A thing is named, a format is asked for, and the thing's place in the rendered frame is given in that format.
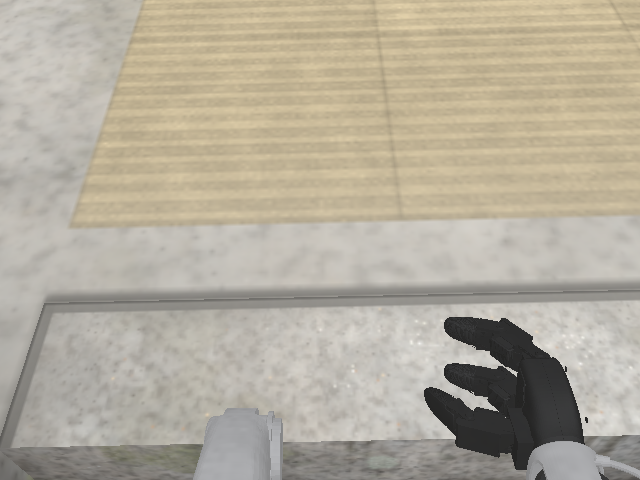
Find robot right hand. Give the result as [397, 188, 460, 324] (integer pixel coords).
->
[424, 317, 588, 470]

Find right robot forearm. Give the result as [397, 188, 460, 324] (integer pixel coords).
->
[526, 441, 609, 480]

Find robot left thigh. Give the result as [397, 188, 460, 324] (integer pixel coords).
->
[193, 408, 283, 480]

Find left robot shin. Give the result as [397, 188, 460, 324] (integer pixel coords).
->
[204, 416, 218, 440]

